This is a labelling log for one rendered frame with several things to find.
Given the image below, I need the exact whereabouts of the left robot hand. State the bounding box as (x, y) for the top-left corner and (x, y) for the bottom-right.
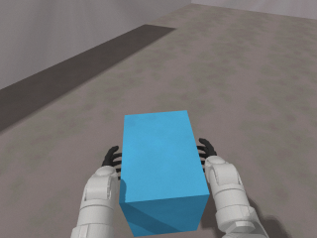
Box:
(101, 146), (123, 180)

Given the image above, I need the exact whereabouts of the right robot forearm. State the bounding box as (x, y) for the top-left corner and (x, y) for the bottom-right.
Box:
(204, 156), (269, 238)

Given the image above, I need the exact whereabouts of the right robot hand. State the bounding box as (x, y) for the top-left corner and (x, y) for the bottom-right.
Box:
(196, 138), (217, 173)

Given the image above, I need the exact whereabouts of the left robot forearm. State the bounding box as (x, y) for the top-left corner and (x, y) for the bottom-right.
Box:
(70, 166), (119, 238)

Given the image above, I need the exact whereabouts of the carton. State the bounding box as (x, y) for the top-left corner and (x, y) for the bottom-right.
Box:
(119, 110), (210, 237)

